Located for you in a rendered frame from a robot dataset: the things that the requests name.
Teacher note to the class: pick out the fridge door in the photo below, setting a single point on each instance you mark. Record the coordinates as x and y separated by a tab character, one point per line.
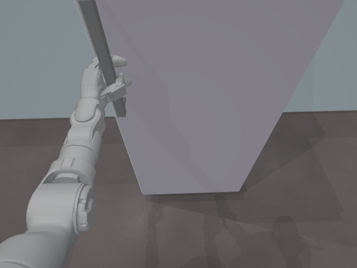
210	80

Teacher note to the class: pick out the handle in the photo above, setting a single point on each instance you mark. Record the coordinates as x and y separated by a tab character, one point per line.
97	35

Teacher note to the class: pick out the robot left forearm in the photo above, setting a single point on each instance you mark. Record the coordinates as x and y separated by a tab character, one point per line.
80	151

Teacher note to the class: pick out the robot left upper arm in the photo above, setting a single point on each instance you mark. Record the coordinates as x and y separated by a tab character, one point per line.
58	214

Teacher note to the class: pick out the robot left hand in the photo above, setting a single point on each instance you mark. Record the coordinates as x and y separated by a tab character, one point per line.
93	85

